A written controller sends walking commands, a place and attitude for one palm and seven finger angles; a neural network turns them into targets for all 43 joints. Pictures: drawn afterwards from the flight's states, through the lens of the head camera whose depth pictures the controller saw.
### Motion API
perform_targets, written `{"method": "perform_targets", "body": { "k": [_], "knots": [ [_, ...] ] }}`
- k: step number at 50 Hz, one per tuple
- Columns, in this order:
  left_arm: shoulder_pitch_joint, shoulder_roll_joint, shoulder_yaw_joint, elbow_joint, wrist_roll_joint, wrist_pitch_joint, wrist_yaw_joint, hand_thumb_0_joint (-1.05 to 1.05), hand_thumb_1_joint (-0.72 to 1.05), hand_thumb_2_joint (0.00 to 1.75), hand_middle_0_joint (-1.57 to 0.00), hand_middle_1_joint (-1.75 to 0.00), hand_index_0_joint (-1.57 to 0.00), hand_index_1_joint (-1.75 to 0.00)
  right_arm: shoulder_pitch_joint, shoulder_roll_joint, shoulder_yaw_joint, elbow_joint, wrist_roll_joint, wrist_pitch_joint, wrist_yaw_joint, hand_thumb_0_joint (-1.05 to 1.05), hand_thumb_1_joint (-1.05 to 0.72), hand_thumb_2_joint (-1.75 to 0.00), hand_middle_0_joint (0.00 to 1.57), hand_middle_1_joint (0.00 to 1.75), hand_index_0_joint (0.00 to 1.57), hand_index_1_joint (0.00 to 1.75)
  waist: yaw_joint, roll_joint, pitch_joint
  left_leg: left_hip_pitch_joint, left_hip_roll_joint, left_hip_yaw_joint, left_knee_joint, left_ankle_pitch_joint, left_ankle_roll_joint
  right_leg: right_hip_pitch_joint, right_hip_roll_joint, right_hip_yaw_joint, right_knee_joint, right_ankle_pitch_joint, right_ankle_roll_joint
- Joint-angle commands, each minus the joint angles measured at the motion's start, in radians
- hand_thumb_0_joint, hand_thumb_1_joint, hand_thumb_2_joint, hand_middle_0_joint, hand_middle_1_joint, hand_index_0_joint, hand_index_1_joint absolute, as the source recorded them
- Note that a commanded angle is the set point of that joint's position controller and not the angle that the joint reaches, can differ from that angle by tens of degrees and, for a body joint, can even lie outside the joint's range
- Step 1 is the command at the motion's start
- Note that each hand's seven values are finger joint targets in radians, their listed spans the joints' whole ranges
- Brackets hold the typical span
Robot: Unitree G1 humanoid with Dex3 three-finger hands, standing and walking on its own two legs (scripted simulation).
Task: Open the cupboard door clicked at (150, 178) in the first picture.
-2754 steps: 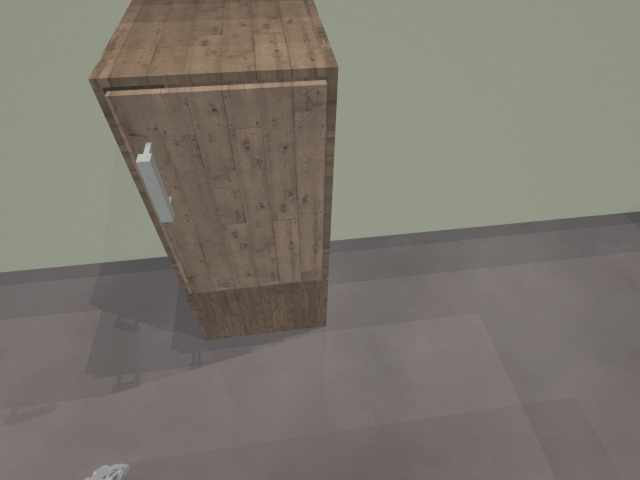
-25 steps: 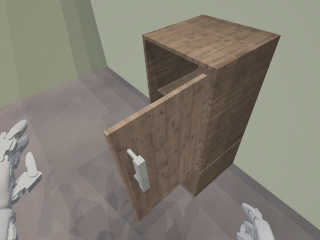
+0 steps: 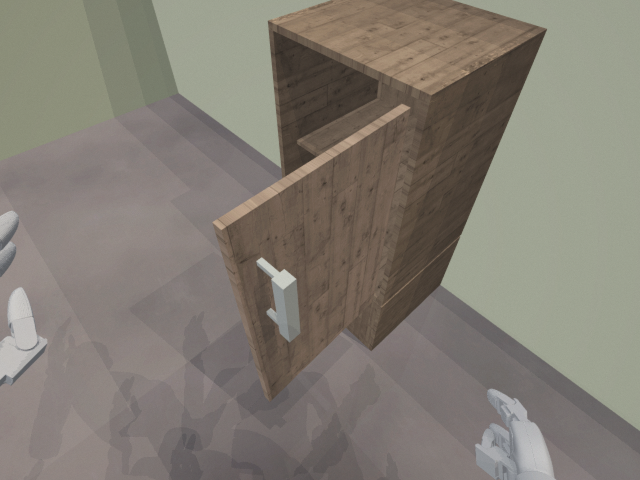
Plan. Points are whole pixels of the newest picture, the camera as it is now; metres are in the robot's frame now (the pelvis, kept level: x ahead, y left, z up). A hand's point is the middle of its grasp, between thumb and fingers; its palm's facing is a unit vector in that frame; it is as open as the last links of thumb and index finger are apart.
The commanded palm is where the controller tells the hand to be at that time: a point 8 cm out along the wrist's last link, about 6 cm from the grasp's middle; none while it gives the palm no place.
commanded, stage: step back with the hand held close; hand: left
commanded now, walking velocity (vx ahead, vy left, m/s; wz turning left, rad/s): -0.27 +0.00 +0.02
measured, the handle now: (277, 300) +0.37 +0.09 -0.03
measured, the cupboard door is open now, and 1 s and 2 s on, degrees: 93 93 93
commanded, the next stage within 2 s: stop stepping back and stand still in 0.84 s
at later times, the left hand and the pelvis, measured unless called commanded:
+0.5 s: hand out of the picture +0.12 +0.28 +0.17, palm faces +0.49 -0.70 -0.52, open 7.4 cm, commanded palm +0.04 +0.31 +0.18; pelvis -0.07 +0.00 -0.01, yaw +5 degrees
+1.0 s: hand out of the picture +0.05 +0.26 +0.16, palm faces +0.41 -0.78 -0.47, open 7.4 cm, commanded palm +0.00 +0.30 +0.18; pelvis -0.14 +0.00 +0.00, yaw +1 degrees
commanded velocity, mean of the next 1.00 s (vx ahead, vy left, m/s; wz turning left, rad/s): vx -0.32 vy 0.00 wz -0.04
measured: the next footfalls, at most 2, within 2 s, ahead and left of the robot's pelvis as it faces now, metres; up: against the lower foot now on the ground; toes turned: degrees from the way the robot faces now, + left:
right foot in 0.54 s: -0.13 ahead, -0.08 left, +0.00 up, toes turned -2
left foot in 1.06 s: -0.11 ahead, +0.11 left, +0.00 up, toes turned +3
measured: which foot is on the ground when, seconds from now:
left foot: down 0.00-0.86, up 0.88-1.00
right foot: down 0.00-0.36, up 0.38-0.52, down 0.54-1.00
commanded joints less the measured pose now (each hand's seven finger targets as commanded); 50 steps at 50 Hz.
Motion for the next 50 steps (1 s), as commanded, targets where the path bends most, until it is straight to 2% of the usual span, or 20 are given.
{"method": "perform_targets", "body": {
  "k": [1,8,13,15,18,19,22,25,28,29,31,34,36,39,41,42,44,46,48,50],
  "knots": [
    [-0.023,0.148,0.124,-0.161,0.009,-0.070,0.028,0.00,0.90,0.90,-0.20,-0.30,-0.20,-0.30,-0.091,-0.142,-0.045,-0.157,-0.004,-0.060,-0.007,0.00,-0.90,-0.90,0.20,0.30,0.20,0.30,0.001,0.054,-0.085,-0.219,0.138,-0.168,-0.180,-0.222,0.028,0.178,-0.037,0.086,0.004,0.013,0.003],
    [-0.103,0.151,0.120,-0.213,0.035,-0.106,0.041,0.00,0.90,0.90,-0.20,-0.30,-0.20,-0.30,-0.069,-0.142,-0.043,-0.152,-0.015,-0.097,-0.008,0.00,-0.90,-0.90,0.20,0.30,0.20,0.30,-0.009,0.033,-0.047,-0.250,0.120,-0.177,-0.111,-0.415,0.031,0.055,-0.053,0.130,-0.062,-0.273,-0.010],
    [-0.087,0.174,0.137,-0.270,0.025,-0.126,0.059,0.00,0.90,0.90,-0.20,-0.30,-0.20,-0.30,-0.049,-0.130,-0.036,-0.126,-0.021,-0.122,-0.008,0.00,-0.90,-0.90,0.20,0.30,0.20,0.30,-0.014,0.030,-0.108,-0.080,0.089,-0.161,-0.030,-0.278,0.003,-0.068,-0.076,0.136,-0.085,-0.200,-0.028],
    [-0.073,0.174,0.150,-0.269,0.027,-0.137,0.062,0.00,0.90,0.90,-0.20,-0.30,-0.20,-0.30,-0.051,-0.136,-0.037,-0.120,-0.024,-0.130,-0.010,0.00,-0.90,-0.90,0.20,0.30,0.20,0.30,-0.012,0.087,-0.113,-0.154,0.125,-0.200,-0.096,-0.343,0.017,-0.007,-0.046,0.111,-0.025,-0.181,-0.013],
    [-0.074,0.153,0.174,-0.240,0.048,-0.139,0.054,0.00,0.90,0.90,-0.20,-0.30,-0.20,-0.30,-0.074,-0.151,-0.046,-0.130,-0.027,-0.136,-0.010,0.00,-0.90,-0.90,0.20,0.30,0.20,0.30,0.005,0.228,-0.102,-0.526,0.268,-0.340,-0.340,-0.610,0.085,0.318,0.068,0.044,0.308,-0.089,0.022],
    [-0.080,0.160,0.185,-0.225,0.049,-0.141,0.049,0.00,0.90,0.90,-0.20,-0.30,-0.20,-0.30,-0.073,-0.144,-0.051,-0.126,-0.030,-0.135,-0.009,0.00,-0.90,-0.90,0.20,0.30,0.20,0.30,0.009,0.215,-0.101,-0.549,0.293,-0.359,-0.356,-0.598,0.098,0.335,0.077,0.042,0.366,-0.086,0.021],
    [-0.060,0.158,0.176,-0.189,0.039,-0.140,0.034,0.00,0.90,0.90,-0.20,-0.30,-0.20,-0.30,-0.087,-0.128,-0.056,-0.128,-0.028,-0.139,0.002,0.00,-0.90,-0.90,0.20,0.30,0.20,0.30,0.010,0.107,-0.087,-0.456,0.272,-0.322,-0.283,-0.484,0.091,0.249,0.076,0.065,0.299,-0.159,0.004],
    [-0.014,0.154,0.162,-0.188,0.011,-0.143,0.016,0.00,0.90,0.90,-0.20,-0.30,-0.20,-0.30,-0.097,-0.119,-0.057,-0.109,-0.029,-0.146,0.019,0.00,-0.90,-0.90,0.20,0.30,0.20,0.30,0.003,0.091,-0.055,-0.267,0.199,-0.227,-0.203,-0.373,0.024,0.074,0.044,0.095,0.024,-0.218,-0.037],
    [-0.071,0.180,0.138,-0.233,-0.008,-0.183,0.025,0.00,0.90,0.90,-0.20,-0.30,-0.20,-0.30,-0.072,-0.078,-0.039,-0.059,-0.025,-0.139,0.033,0.00,-0.90,-0.90,0.20,0.30,0.20,0.30,-0.012,-0.030,-0.191,0.126,0.091,-0.058,0.061,0.095,-0.055,-0.122,-0.151,0.289,-0.130,0.175,-0.093],
    [-0.111,0.171,0.105,-0.261,-0.003,-0.181,0.027,0.00,0.90,0.90,-0.20,-0.30,-0.20,-0.30,-0.065,-0.086,-0.045,-0.052,-0.013,-0.145,0.027,0.00,-0.90,-0.90,0.20,0.30,0.20,0.30,-0.021,-0.090,-0.269,0.210,0.056,-0.020,0.106,0.147,-0.056,-0.105,-0.144,0.240,-0.103,0.355,-0.054],
    [-0.098,0.223,0.146,-0.292,0.000,-0.168,0.032,0.00,0.90,0.90,-0.20,-0.30,-0.20,-0.30,-0.074,-0.098,-0.054,-0.058,-0.006,-0.151,0.009,0.00,-0.90,-0.90,0.20,0.30,0.20,0.30,-0.021,-0.110,-0.310,0.285,0.061,-0.020,0.101,0.196,-0.030,-0.110,-0.101,0.180,-0.072,0.439,0.014],
    [-0.094,0.234,0.168,-0.288,-0.009,-0.156,0.023,0.00,0.90,0.90,-0.20,-0.30,-0.20,-0.30,-0.117,-0.113,-0.052,-0.085,-0.013,-0.145,0.002,0.00,-0.90,-0.90,0.20,0.30,0.20,0.30,-0.006,0.066,-0.225,0.237,0.142,-0.109,-0.052,0.230,0.000,-0.123,0.017,0.121,-0.017,0.129,0.027],
    [-0.075,0.235,0.193,-0.248,-0.013,-0.157,0.018,0.00,0.90,0.90,-0.20,-0.30,-0.20,-0.30,-0.145,-0.123,-0.052,-0.091,-0.030,-0.143,0.000,0.00,-0.90,-0.90,0.20,0.30,0.20,0.30,0.006,0.193,-0.172,0.067,0.221,-0.208,-0.210,0.048,0.029,-0.028,0.073,0.089,0.073,-0.091,0.011],
    [-0.039,0.204,0.202,-0.176,-0.023,-0.147,0.011,0.00,0.90,0.90,-0.20,-0.30,-0.20,-0.30,-0.131,-0.119,-0.063,-0.089,-0.039,-0.133,0.012,0.00,-0.90,-0.90,0.20,0.30,0.20,0.30,0.014,0.226,-0.146,-0.176,0.283,-0.245,-0.360,-0.345,0.012,0.139,0.083,0.077,0.148,-0.265,-0.040],
    [-0.005,0.182,0.181,-0.154,-0.026,-0.141,0.002,0.00,0.90,0.90,-0.20,-0.30,-0.20,-0.30,-0.125,-0.115,-0.067,-0.097,-0.031,-0.126,0.022,0.00,-0.90,-0.90,0.20,0.30,0.20,0.30,0.013,0.182,-0.145,-0.182,0.236,-0.179,-0.282,-0.350,-0.020,0.120,0.054,0.108,0.061,-0.266,-0.065],
    [0.002,0.179,0.160,-0.160,-0.031,-0.137,0.001,0.00,0.90,0.90,-0.20,-0.30,-0.20,-0.30,-0.108,-0.102,-0.066,-0.102,-0.021,-0.122,0.031,0.00,-0.90,-0.90,0.20,0.30,0.20,0.30,0.007,0.070,-0.156,-0.095,0.165,-0.105,-0.128,-0.271,-0.046,0.005,-0.015,0.194,-0.065,-0.333,-0.092],
    [-0.024,0.195,0.123,-0.214,-0.011,-0.132,0.010,0.00,0.90,0.90,-0.20,-0.30,-0.20,-0.30,-0.076,-0.099,-0.071,-0.087,-0.004,-0.119,0.044,0.00,-0.90,-0.90,0.20,0.30,0.20,0.30,0.006,-0.224,-0.127,0.102,-0.022,-0.017,0.452,-0.162,-0.101,-0.387,-0.314,0.509,-0.377,-0.398,-0.188],
    [-0.072,0.211,0.143,-0.225,0.016,-0.124,0.022,0.00,0.90,0.90,-0.20,-0.30,-0.20,-0.30,-0.096,-0.090,-0.063,-0.072,-0.025,-0.121,0.044,0.00,-0.90,-0.90,0.20,0.30,0.20,0.30,0.012,-0.237,-0.104,-0.081,-0.016,-0.071,0.675,-0.265,-0.082,-0.301,-0.329,0.429,-0.301,-0.051,-0.203],
    [-0.093,0.184,0.115,-0.222,0.024,-0.111,0.022,0.00,0.90,0.90,-0.20,-0.30,-0.20,-0.30,-0.089,-0.053,-0.030,-0.096,-0.026,-0.109,0.029,0.00,-0.90,-0.90,0.20,0.30,0.20,0.30,-0.006,-0.207,-0.051,-0.081,0.046,-0.061,0.401,-0.244,-0.071,-0.159,-0.211,0.241,-0.171,0.208,-0.126],
    [-0.118,0.176,0.111,-0.203,0.013,-0.108,0.030,0.00,0.90,0.90,-0.20,-0.30,-0.20,-0.30,-0.088,-0.081,-0.014,-0.075,-0.016,-0.121,-0.006,0.00,-0.90,-0.90,0.20,0.30,0.20,0.30,-0.023,-0.039,-0.053,-0.011,0.011,-0.032,-0.036,-0.091,-0.065,-0.043,-0.101,0.143,-0.005,0.344,-0.056]
  ]
}}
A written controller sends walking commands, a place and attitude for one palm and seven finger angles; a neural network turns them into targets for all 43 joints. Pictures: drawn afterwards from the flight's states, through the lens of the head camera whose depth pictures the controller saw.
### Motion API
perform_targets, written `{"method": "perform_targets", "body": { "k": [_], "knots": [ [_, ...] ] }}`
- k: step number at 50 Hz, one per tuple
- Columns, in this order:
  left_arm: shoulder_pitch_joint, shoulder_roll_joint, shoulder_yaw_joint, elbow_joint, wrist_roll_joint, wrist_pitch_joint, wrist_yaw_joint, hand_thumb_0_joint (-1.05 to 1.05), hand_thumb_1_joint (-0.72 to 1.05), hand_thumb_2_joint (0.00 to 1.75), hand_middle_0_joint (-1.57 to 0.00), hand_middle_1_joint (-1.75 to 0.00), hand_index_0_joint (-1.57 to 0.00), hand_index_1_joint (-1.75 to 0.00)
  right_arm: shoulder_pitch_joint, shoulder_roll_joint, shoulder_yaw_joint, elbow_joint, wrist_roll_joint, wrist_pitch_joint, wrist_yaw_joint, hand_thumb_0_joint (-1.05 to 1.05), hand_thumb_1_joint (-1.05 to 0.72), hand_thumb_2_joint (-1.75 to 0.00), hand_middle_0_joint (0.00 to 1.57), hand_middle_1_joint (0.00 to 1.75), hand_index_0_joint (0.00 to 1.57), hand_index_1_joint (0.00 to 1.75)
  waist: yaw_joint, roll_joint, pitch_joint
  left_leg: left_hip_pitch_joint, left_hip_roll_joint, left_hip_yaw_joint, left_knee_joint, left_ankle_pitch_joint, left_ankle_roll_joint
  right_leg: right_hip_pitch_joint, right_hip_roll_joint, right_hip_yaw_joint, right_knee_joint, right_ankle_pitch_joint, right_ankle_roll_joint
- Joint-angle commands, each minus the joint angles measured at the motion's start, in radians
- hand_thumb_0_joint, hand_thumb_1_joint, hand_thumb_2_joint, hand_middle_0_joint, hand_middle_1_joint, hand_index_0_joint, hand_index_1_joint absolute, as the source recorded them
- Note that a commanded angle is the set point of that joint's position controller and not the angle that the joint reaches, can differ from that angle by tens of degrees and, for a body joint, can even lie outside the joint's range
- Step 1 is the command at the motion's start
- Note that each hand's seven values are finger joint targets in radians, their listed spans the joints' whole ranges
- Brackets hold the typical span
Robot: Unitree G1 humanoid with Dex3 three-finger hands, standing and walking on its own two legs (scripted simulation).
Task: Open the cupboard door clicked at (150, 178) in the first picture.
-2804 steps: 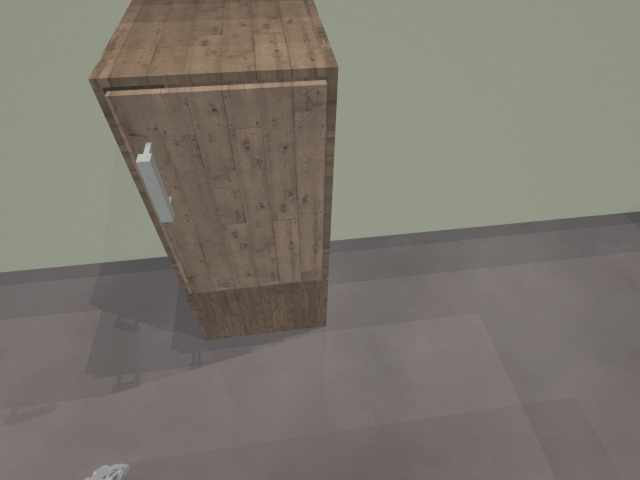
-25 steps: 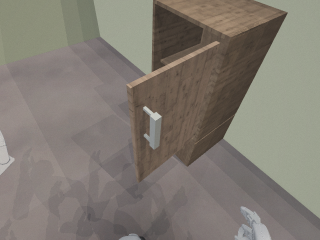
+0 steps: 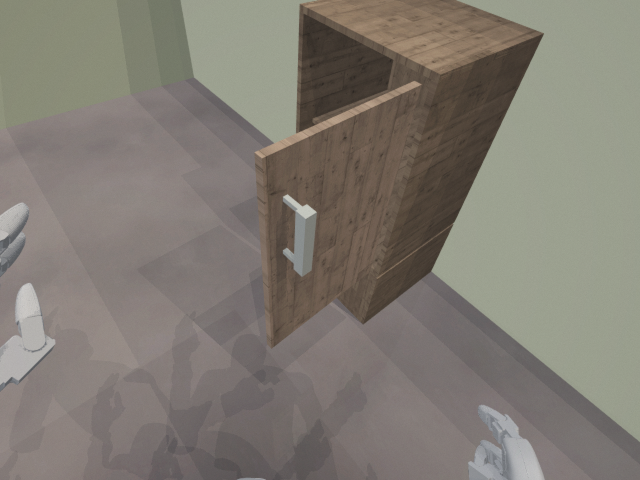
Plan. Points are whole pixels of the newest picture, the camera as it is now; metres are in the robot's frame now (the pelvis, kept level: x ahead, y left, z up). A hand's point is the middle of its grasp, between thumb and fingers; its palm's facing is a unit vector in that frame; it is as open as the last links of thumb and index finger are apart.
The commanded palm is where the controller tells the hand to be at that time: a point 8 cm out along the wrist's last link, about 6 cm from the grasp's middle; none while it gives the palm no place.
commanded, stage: stop stepping back and stand still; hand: left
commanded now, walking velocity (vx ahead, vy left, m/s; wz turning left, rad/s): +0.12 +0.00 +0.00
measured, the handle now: (296, 236) +0.51 +0.09 -0.03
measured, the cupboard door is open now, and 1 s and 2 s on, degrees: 93 93 93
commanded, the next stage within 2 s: let the arm hang, fingers relaxed in 1.38 s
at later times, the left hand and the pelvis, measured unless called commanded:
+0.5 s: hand (42, 400) +0.14 +0.24 +0.16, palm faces +0.40 -0.77 -0.50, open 7.4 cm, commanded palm +0.09 +0.28 +0.18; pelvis -0.06 -0.02 +0.00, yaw -2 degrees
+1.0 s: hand (6, 403) +0.14 +0.27 +0.15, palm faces +0.38 -0.80 -0.47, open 7.4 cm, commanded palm +0.08 +0.31 +0.18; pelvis -0.07 +0.02 +0.00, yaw -2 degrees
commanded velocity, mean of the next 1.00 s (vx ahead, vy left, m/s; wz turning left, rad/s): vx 0.07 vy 0.02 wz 0.00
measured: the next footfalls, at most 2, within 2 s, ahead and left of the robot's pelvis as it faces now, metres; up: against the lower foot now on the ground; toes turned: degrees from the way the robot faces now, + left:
left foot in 0.06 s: +0.02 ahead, +0.12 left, +0.00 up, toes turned +3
left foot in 0.60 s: -0.02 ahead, +0.13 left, +0.00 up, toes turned +1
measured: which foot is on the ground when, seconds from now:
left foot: up 0.00-0.04, down 0.06-0.34, up 0.36-0.58, down 0.60-1.00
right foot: down 0.00-1.00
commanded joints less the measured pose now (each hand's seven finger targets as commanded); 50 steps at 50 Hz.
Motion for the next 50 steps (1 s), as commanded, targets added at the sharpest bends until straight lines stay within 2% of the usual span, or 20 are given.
{"method": "perform_targets", "body": {
  "k": [1,2,3,4,5,6,7,10,13,15,18,20,21,23,26,30,31,36,47,50],
  "knots": [
    [-0.175,0.204,0.113,-0.191,-0.005,-0.048,0.040,0.00,0.90,0.90,-0.20,-0.30,-0.20,-0.30,-0.117,-0.133,-0.017,-0.150,0.009,-0.071,-0.056,0.00,-0.90,-0.90,0.20,0.30,0.20,0.30,-0.053,0.197,0.005,0.235,0.060,-0.027,-0.569,0.251,0.008,-0.002,-0.086,-0.003,0.059,0.320,-0.021],
    [-0.154,0.217,0.141,-0.205,0.000,-0.055,0.049,0.00,0.90,0.90,-0.20,-0.30,-0.20,-0.30,-0.087,-0.150,-0.027,-0.155,0.006,-0.086,-0.059,0.00,-0.90,-0.90,0.20,0.30,0.20,0.30,-0.027,0.338,-0.059,0.327,0.216,-0.177,-0.549,0.534,0.053,-0.062,-0.040,-0.025,0.139,0.105,0.012],
    [-0.147,0.222,0.144,-0.238,0.010,-0.064,0.054,0.00,0.90,0.90,-0.20,-0.30,-0.20,-0.30,-0.037,-0.131,-0.033,-0.157,-0.001,-0.107,-0.050,0.00,-0.90,-0.90,0.20,0.30,0.20,0.30,-0.020,0.351,-0.135,0.428,0.312,-0.256,-0.498,0.762,0.097,-0.127,-0.031,-0.037,0.202,-0.155,0.016],
    [-0.132,0.239,0.168,-0.243,0.006,-0.073,0.053,0.00,0.90,0.90,-0.20,-0.30,-0.20,-0.30,-0.021,-0.139,-0.049,-0.158,0.005,-0.123,-0.035,0.00,-0.90,-0.90,0.20,0.30,0.20,0.30,-0.010,0.250,-0.182,0.504,0.321,-0.218,-0.477,0.753,0.125,-0.137,-0.009,-0.032,0.244,-0.206,0.012],
    [-0.031,0.205,0.171,-0.163,-0.001,-0.067,0.047,0.00,0.90,0.90,-0.20,-0.30,-0.20,-0.30,-0.011,-0.141,-0.057,-0.162,0.009,-0.136,-0.028,0.00,-0.90,-0.90,0.20,0.30,0.20,0.30,-0.014,0.184,-0.194,0.541,0.294,-0.193,-0.451,0.840,0.114,-0.160,0.011,-0.069,0.228,-0.166,0.013],
    [-0.004,0.252,0.214,-0.236,-0.028,-0.061,0.035,0.00,0.90,0.90,-0.20,-0.30,-0.20,-0.30,-0.016,-0.125,-0.045,-0.155,-0.006,-0.143,-0.023,0.00,-0.90,-0.90,0.20,0.30,0.20,0.30,-0.026,0.345,-0.229,0.533,0.290,-0.211,-0.506,0.814,0.088,-0.161,0.004,-0.083,0.290,-0.199,0.023],
    [-0.027,0.230,0.189,-0.305,-0.021,-0.061,0.033,0.00,0.90,0.90,-0.20,-0.30,-0.20,-0.30,-0.004,-0.105,-0.035,-0.157,-0.010,-0.148,-0.014,0.00,-0.90,-0.90,0.20,0.30,0.20,0.30,-0.041,0.359,-0.192,0.499,0.280,-0.237,-0.507,0.855,0.076,-0.130,0.003,-0.080,0.305,-0.183,0.023],
    [-0.011,0.181,0.143,-0.319,-0.010,-0.047,0.039,0.00,0.90,0.90,-0.20,-0.30,-0.20,-0.30,-0.022,-0.119,-0.024,-0.151,0.001,-0.165,0.005,0.00,-0.90,-0.90,0.20,0.30,0.20,0.30,-0.043,0.262,-0.129,0.360,0.251,-0.121,-0.503,0.618,0.099,0.004,-0.010,-0.107,0.162,-0.085,0.027],
    [0.054,0.184,0.158,-0.190,-0.013,-0.034,0.044,0.00,0.90,0.90,-0.20,-0.30,-0.20,-0.30,-0.049,-0.128,-0.010,-0.150,0.006,-0.150,-0.003,0.00,-0.90,-0.90,0.20,0.30,0.20,0.30,-0.042,0.181,-0.046,0.115,0.208,-0.096,-0.540,0.125,0.081,0.203,-0.017,-0.117,-0.029,-0.005,0.025],
    [0.019,0.195,0.176,-0.109,-0.011,-0.035,0.047,0.00,0.90,0.90,-0.20,-0.30,-0.20,-0.30,-0.062,-0.127,-0.014,-0.149,-0.002,-0.126,-0.009,0.00,-0.90,-0.90,0.20,0.30,0.20,0.30,-0.057,0.085,0.039,0.065,0.112,-0.055,-0.456,-0.093,0.044,0.115,-0.098,0.044,-0.175,-0.109,-0.036],
    [-0.027,0.186,0.157,-0.035,-0.017,-0.016,0.050,0.00,0.90,0.90,-0.20,-0.30,-0.20,-0.30,-0.037,-0.115,-0.029,-0.123,0.006,-0.090,-0.011,0.00,-0.90,-0.90,0.20,0.30,0.20,0.30,-0.053,-0.079,0.035,0.118,0.047,-0.020,-0.123,-0.013,0.026,-0.067,-0.285,0.334,-0.350,-0.451,-0.123],
    [-0.054,0.180,0.150,-0.013,-0.009,-0.030,0.050,0.00,0.90,0.90,-0.20,-0.30,-0.20,-0.30,-0.029,-0.115,-0.025,-0.116,0.004,-0.082,-0.010,0.00,-0.90,-0.90,0.20,0.30,0.20,0.30,-0.058,-0.066,0.011,0.042,0.052,-0.044,-0.021,-0.014,0.033,0.007,-0.303,0.286,-0.313,-0.337,-0.134],
    [-0.089,0.173,0.136,-0.018,-0.006,-0.036,0.050,0.00,0.90,0.90,-0.20,-0.30,-0.20,-0.30,-0.040,-0.118,-0.022,-0.115,0.007,-0.082,-0.009,0.00,-0.90,-0.90,0.20,0.30,0.20,0.30,-0.056,-0.010,-0.002,0.033,0.058,-0.050,-0.054,-0.015,0.036,0.043,-0.297,0.251,-0.282,-0.266,-0.125],
    [-0.079,0.156,0.116,0.002,0.001,-0.044,0.050,0.00,0.90,0.90,-0.20,-0.30,-0.20,-0.30,-0.049,-0.105,-0.015,-0.116,0.011,-0.089,-0.017,0.00,-0.90,-0.90,0.20,0.30,0.20,0.30,-0.048,-0.024,-0.003,0.096,0.054,-0.024,-0.175,0.007,0.044,0.055,-0.259,0.161,-0.241,-0.135,-0.110],
    [-0.120,0.162,0.096,-0.069,0.004,-0.050,0.053,0.00,0.90,0.90,-0.20,-0.30,-0.20,-0.30,-0.052,-0.115,-0.020,-0.113,0.010,-0.105,-0.024,0.00,-0.90,-0.90,0.20,0.30,0.20,0.30,-0.047,0.000,0.004,0.213,0.036,0.012,-0.358,0.065,0.062,0.040,-0.232,0.122,-0.236,-0.155,-0.067],
    [-0.097,0.184,0.123,-0.154,0.005,-0.064,0.060,0.00,0.90,0.90,-0.20,-0.30,-0.20,-0.30,-0.045,-0.145,-0.032,-0.135,0.002,-0.117,-0.023,0.00,-0.90,-0.90,0.20,0.30,0.20,0.30,-0.034,0.128,-0.007,0.273,0.116,-0.090,-0.492,0.148,0.096,0.079,-0.128,0.065,-0.134,-0.031,0.001],
    [-0.092,0.201,0.138,-0.158,0.003,-0.063,0.061,0.00,0.90,0.90,-0.20,-0.30,-0.20,-0.30,-0.045,-0.149,-0.037,-0.139,0.006,-0.115,-0.023,0.00,-0.90,-0.90,0.20,0.30,0.20,0.30,-0.032,0.111,-0.018,0.262,0.125,-0.102,-0.473,0.173,0.092,0.099,-0.118,0.061,-0.128,0.011,0.013],
    [-0.092,0.175,0.134,-0.087,0.002,-0.061,0.054,0.00,0.90,0.90,-0.20,-0.30,-0.20,-0.30,-0.045,-0.133,-0.033,-0.127,0.008,-0.114,-0.019,0.00,-0.90,-0.90,0.20,0.30,0.20,0.30,-0.043,0.093,0.031,0.248,0.075,-0.044,-0.432,0.147,0.060,0.049,-0.132,0.084,-0.194,-0.027,-0.017],
    [-0.099,0.151,0.102,-0.074,-0.003,-0.039,0.038,0.00,0.90,0.90,-0.20,-0.30,-0.20,-0.30,-0.056,-0.129,-0.016,-0.145,0.005,-0.114,-0.017,0.00,-0.90,-0.90,0.20,0.30,0.20,0.30,-0.034,0.091,-0.025,0.237,0.116,-0.073,-0.544,0.212,0.060,0.149,-0.059,-0.022,-0.105,0.151,0.010],
    [-0.107,0.152,0.104,-0.110,-0.002,-0.037,0.039,0.00,0.90,0.90,-0.20,-0.30,-0.20,-0.30,-0.057,-0.127,-0.012,-0.151,0.003,-0.113,-0.015,0.00,-0.90,-0.90,0.20,0.30,0.20,0.30,-0.034,0.137,-0.032,0.228,0.110,-0.072,-0.552,0.210,0.055,0.163,-0.053,-0.027,-0.096,0.158,0.007]
  ]
}}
